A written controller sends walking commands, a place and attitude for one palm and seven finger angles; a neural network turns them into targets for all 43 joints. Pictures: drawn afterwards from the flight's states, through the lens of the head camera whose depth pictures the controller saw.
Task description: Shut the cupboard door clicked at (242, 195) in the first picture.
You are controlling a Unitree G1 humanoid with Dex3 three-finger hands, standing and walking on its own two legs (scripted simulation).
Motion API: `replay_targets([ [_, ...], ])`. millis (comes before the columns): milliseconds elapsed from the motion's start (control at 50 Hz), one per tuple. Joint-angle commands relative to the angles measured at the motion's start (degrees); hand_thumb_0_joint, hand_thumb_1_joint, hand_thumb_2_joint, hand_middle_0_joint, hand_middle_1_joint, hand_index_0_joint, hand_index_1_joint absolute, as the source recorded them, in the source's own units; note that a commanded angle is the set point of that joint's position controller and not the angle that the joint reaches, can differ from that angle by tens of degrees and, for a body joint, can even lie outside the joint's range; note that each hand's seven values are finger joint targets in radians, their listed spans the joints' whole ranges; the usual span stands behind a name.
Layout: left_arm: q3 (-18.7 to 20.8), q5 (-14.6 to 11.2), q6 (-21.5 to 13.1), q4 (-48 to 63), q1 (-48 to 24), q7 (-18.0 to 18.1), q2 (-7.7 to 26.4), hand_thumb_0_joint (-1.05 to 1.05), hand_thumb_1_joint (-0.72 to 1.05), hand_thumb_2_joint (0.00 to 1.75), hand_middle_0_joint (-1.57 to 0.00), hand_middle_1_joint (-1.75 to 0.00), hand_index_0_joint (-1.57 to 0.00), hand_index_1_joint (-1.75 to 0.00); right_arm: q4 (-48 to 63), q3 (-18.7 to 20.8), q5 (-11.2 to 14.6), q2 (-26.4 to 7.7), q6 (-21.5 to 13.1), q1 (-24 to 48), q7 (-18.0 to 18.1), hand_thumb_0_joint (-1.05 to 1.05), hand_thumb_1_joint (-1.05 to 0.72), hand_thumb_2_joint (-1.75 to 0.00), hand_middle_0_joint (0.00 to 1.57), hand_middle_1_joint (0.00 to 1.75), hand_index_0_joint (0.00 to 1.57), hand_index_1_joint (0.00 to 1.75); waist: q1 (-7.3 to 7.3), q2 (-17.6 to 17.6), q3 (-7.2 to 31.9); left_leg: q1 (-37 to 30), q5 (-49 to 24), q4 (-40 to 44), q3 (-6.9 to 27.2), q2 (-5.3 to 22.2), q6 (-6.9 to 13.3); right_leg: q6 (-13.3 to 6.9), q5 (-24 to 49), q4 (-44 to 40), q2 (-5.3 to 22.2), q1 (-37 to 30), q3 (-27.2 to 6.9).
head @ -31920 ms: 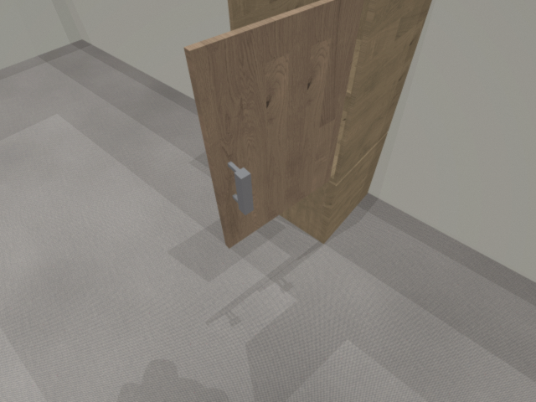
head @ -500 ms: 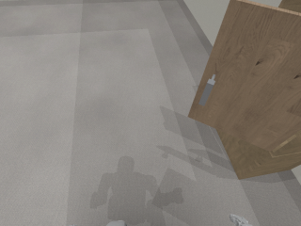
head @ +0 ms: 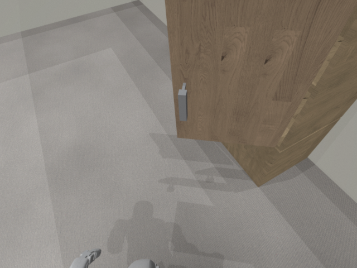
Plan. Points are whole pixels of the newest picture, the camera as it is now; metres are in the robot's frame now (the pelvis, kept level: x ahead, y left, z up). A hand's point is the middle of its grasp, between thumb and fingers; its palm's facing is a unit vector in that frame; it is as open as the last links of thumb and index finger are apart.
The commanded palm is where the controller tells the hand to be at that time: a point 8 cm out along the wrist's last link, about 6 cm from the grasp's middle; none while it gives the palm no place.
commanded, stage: turn to face it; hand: left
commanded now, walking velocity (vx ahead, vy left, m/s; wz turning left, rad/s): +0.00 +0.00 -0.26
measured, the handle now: (183, 101) +0.64 +0.01 -0.08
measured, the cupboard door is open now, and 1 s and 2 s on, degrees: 52 52 52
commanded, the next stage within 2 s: take the last steps up to it in 0.02 s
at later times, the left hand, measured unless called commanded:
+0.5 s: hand out of the picture +0.14 +0.19 -0.16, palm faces -0.11 -0.98 -0.15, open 7.4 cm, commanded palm none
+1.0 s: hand (160, 230) +0.23 +0.07 -0.17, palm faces -0.13 -0.97 -0.21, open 7.3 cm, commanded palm none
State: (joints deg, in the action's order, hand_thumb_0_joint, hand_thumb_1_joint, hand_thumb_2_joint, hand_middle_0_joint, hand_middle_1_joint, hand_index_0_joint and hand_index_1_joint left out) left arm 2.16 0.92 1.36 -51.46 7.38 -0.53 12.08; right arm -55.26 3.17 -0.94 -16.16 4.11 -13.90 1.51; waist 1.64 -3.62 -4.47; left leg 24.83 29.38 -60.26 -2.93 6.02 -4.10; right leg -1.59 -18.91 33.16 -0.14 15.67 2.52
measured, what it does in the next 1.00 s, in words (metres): walks ahead: left foot, then right foot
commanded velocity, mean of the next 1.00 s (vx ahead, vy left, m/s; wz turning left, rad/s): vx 0.04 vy -0.02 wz -0.10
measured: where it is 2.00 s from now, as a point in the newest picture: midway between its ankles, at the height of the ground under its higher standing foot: outside the picture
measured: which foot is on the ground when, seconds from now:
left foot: up 0.00-0.24, down 0.26-0.68, up 0.70-1.00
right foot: down 0.00-0.26, up 0.28-0.68, down 0.70-1.00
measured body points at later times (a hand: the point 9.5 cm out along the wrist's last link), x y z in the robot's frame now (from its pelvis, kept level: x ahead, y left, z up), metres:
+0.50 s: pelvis +0.06 +0.00 +0.02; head +0.09 +0.02 +0.47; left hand +0.14 +0.24 -0.15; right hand +0.02 -0.24 -0.12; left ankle +0.04 +0.12 -0.73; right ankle +0.03 -0.15 -0.65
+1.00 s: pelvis +0.14 -0.10 +0.01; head +0.17 -0.10 +0.45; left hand +0.24 +0.12 -0.15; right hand +0.16 -0.34 -0.15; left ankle +0.19 +0.00 -0.72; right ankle +0.11 -0.19 -0.73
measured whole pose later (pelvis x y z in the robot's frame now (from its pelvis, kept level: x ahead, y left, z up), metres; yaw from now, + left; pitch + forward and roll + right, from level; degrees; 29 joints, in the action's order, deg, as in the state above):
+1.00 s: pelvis +0.14 -0.10 +0.01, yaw -10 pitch +0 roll -1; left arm 1.8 0.9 0.0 -59.4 10.2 1.6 9.6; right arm -57.7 1.6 -0.7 -10.2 1.8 -10.6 1.0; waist -0.3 -0.9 -3.1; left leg 19.3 16.1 -34.9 -3.8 1.6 -2.9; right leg -2.3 -16.3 27.7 -0.7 11.8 6.3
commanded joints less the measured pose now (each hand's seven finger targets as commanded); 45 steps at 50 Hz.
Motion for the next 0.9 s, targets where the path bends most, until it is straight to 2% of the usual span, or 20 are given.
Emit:
replay_targets([
  [0,2.75,0.26,-0.93,2.41,2.14,1.55,10.37,0.00,0.90,0.90,-0.20,-0.30,-0.20,-0.30,4.47,0.12,-0.06,-2.30,-2.22,-0.19,-0.32,0.00,-0.90,-0.90,0.20,0.30,0.20,0.30,-1.14,13.23,7.90,5.80,-5.25,-2.32,1.51,-0.78,-0.60,-8.67,36.65,-11.55,13.48,-8.93,-10.94],
  [120,3.28,0.62,-0.80,0.91,4.14,1.55,10.70,0.00,0.90,0.90,-0.20,-0.30,-0.20,-0.30,4.67,-0.17,0.13,-0.66,-2.55,1.09,-0.25,0.00,-0.90,-0.90,0.20,0.30,0.20,0.30,-2.09,12.05,6.89,1.93,-5.46,12.27,-0.13,-2.81,-0.27,-9.93,29.65,-12.55,13.38,-9.35,-14.48],
  [200,3.38,0.06,-0.23,0.41,2.00,0.89,9.52,0.00,0.90,0.90,-0.20,-0.30,-0.20,-0.30,2.52,-0.43,-0.37,-0.69,-4.08,-5.21,0.15,0.00,-0.90,-0.90,0.20,0.30,0.20,0.30,0.95,11.64,5.88,-13.86,-15.89,32.29,-2.59,-3.89,0.69,-6.20,8.25,-10.30,9.34,-0.10,-13.99],
  [220,2.94,-0.16,0.01,0.72,2.70,0.58,6.81,0.00,0.90,0.90,-0.20,-0.30,-0.20,-0.30,1.65,-0.01,-0.70,-3.39,-4.82,-8.04,0.31,0.00,-0.90,-0.90,0.20,0.30,0.20,0.30,1.96,3.65,5.88,-20.76,-13.72,39.39,3.92,0.78,2.40,-3.69,-1.84,-4.49,5.32,7.22,-11.78],
  [240,2.28,-0.38,0.30,1.69,4.31,-0.04,3.32,0.00,0.90,0.90,-0.20,-0.30,-0.20,-0.30,1.25,1.13,-1.71,-9.41,-5.12,-11.10,0.49,0.00,-0.90,-0.90,0.20,0.30,0.20,0.30,2.64,-13.01,5.27,-24.74,-6.94,45.34,22.01,15.06,7.86,-0.14,-12.93,9.47,-2.66,17.14,-3.79],
  [260,2.18,0.33,-0.04,3.77,1.66,-0.39,4.48,0.00,0.90,0.90,-0.20,-0.30,-0.20,-0.30,2.02,1.44,-1.55,-11.70,-4.72,-13.24,0.92,0.00,-0.90,-0.90,0.20,0.30,0.20,0.30,4.01,-11.19,3.16,-20.05,0.18,49.66,31.85,22.23,12.93,0.33,-16.57,20.53,-2.19,19.58,-2.99],
  [280,2.78,1.26,0.28,3.24,-0.24,-0.67,5.39,0.00,0.90,0.90,-0.20,-0.30,-0.20,-0.30,1.37,1.20,-1.69,-10.74,-5.23,-12.19,1.24,0.00,-0.90,-0.90,0.20,0.30,0.20,0.30,3.43,-10.61,2.07,-18.01,-1.55,51.16,30.63,21.09,12.08,0.67,-13.58,27.88,-0.45,21.66,-5.90],
  [320,3.46,1.18,0.18,1.56,1.23,-1.60,5.74,0.00,0.90,0.90,-0.20,-0.30,-0.20,-0.30,2.91,0.01,-1.39,-6.25,-5.64,-6.79,1.28,0.00,-0.90,-0.90,0.20,0.30,0.20,0.30,0.46,-6.41,-0.74,-13.59,-8.88,50.22,19.50,15.90,9.96,1.56,-4.86,32.91,1.93,20.53,-5.80],
  [380,2.95,0.65,0.23,-0.10,2.74,-2.07,4.11,0.00,0.90,0.90,-0.20,-0.30,-0.20,-0.30,2.16,-0.35,-1.12,-4.80,-6.65,-7.38,1.44,0.00,-0.90,-0.90,0.20,0.30,0.20,0.30,-0.14,-4.69,2.30,-18.09,-27.51,47.06,8.26,13.37,9.90,2.78,-0.26,31.22,2.45,19.42,-3.95],
  [560,1.83,0.63,-0.03,0.29,-2.27,-2.51,2.57,0.00,0.90,0.90,-0.20,-0.30,-0.20,-0.30,-1.78,1.33,-1.33,-6.02,-5.81,-9.56,0.53,0.00,-0.90,-0.90,0.20,0.30,0.20,0.30,1.61,-8.01,-0.03,-15.47,-25.51,44.76,1.08,13.19,10.19,2.76,0.99,7.48,2.29,9.81,2.97],
  [600,2.10,0.62,-0.53,-1.03,1.06,-2.59,2.92,0.00,0.90,0.90,-0.20,-0.30,-0.20,-0.30,-1.98,1.67,-1.18,-7.02,-5.50,-7.98,0.48,0.00,-0.90,-0.90,0.20,0.30,0.20,0.30,-0.13,-7.39,2.99,-14.11,-22.86,40.64,0.46,12.37,8.87,2.20,4.14,-0.05,0.86,1.25,4.15],
  [620,2.42,0.63,-0.88,-2.79,5.43,-2.45,3.89,0.00,0.90,0.90,-0.20,-0.30,-0.20,-0.30,-2.08,1.71,-1.02,-6.84,-5.28,-7.19,0.30,0.00,-0.90,-0.90,0.20,0.30,0.20,0.30,-2.12,-5.46,4.44,-12.10,-20.70,36.49,-1.40,10.19,7.21,1.87,7.31,-4.72,-0.51,-5.19,5.34],
  [640,3.05,0.75,-1.61,-4.68,11.20,-2.02,6.53,0.00,0.90,0.90,-0.20,-0.30,-0.20,-0.30,-1.99,1.53,-0.47,-5.30,-5.40,-7.08,-0.13,0.00,-0.90,-0.90,0.20,0.30,0.20,0.30,-4.80,0.54,6.72,-6.61,-18.65,28.10,-4.71,6.59,5.10,0.59,8.25,-9.61,1.98,-15.34,1.82],
  [660,4.04,1.04,-2.40,-6.55,16.70,-0.93,12.68,0.00,0.90,0.90,-0.20,-0.30,-0.20,-0.30,-0.55,0.38,0.07,-0.15,-5.52,-6.77,-0.72,0.00,-0.90,-0.90,0.20,0.30,0.20,0.30,-6.99,16.27,8.40,6.72,-3.42,14.55,-9.24,-0.62,2.58,-4.31,7.19,-14.78,14.73,-25.24,-14.22],
  [680,4.19,0.35,-2.32,-7.22,18.93,-0.30,14.38,0.00,0.90,0.90,-0.20,-0.30,-0.20,-0.30,1.70,-0.05,0.16,0.60,-5.08,-3.49,-0.45,0.00,-0.90,-0.90,0.20,0.30,0.20,0.30,-7.96,18.83,7.91,9.68,10.54,2.55,-4.31,-2.78,2.75,-9.15,9.82,-19.69,22.32,-20.80,-22.56],
  [700,3.93,0.41,-2.69,-6.93,15.82,0.43,12.53,0.00,0.90,0.90,-0.20,-0.30,-0.20,-0.30,0.89,0.16,0.12,-0.03,-4.86,-3.15,0.09,0.00,-0.90,-0.90,0.20,0.30,0.20,0.30,-6.40,20.04,7.47,11.04,6.85,-3.31,0.35,-1.26,3.04,-11.02,14.52,-20.09,21.48,-17.63,-23.53],
  [720,3.10,0.15,-2.83,-6.45,11.93,0.93,9.88,0.00,0.90,0.90,-0.20,-0.30,-0.20,-0.30,-0.18,0.21,0.10,-0.41,-4.83,-3.87,0.30,0.00,-0.90,-0.90,0.20,0.30,0.20,0.30,-4.56,17.46,5.86,10.60,3.42,-5.43,1.96,-0.26,2.59,-11.48,20.13,-18.84,21.27,-15.15,-21.05],
  [760,1.66,0.17,-3.04,-5.19,5.61,1.70,5.49,0.00,0.90,0.90,-0.20,-0.30,-0.20,-0.30,-2.48,-0.54,0.18,2.14,-4.45,-6.15,0.03,0.00,-0.90,-0.90,0.20,0.30,0.20,0.30,-1.14,8.09,6.83,3.02,-2.72,0.29,2.65,0.49,1.83,-9.83,34.78,-15.09,17.28,-9.82,-9.44],
  [780,1.16,0.31,-3.39,-4.92,4.46,1.79,4.99,0.00,0.90,0.90,-0.20,-0.30,-0.20,-0.30,-3.28,-1.15,0.16,3.43,-4.11,-7.42,-0.08,0.00,-0.90,-0.90,0.20,0.30,0.20,0.30,-0.05,8.12,7.64,0.27,-4.25,4.07,1.96,-0.24,1.55,-8.73,41.43,-14.03,16.02,-8.07,-6.56],
  [880,1.33,0.30,-2.77,-5.55,4.70,2.67,6.54,0.00,0.90,0.90,-0.20,-0.30,-0.20,-0.30,-2.64,-1.28,0.59,3.15,-2.72,-5.39,-0.20,0.00,-0.90,-0.90,0.20,0.30,0.20,0.30,-0.98,9.86,7.55,-4.74,-9.03,20.63,0.00,-3.66,1.12,-8.57,47.71,-11.13,15.75,-9.62,-5.77],
])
